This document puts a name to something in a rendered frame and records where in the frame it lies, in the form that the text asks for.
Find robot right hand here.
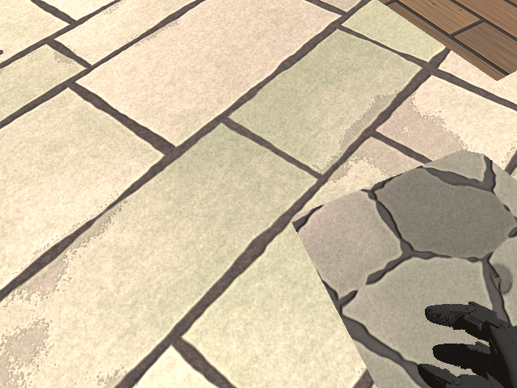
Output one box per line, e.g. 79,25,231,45
418,302,517,388

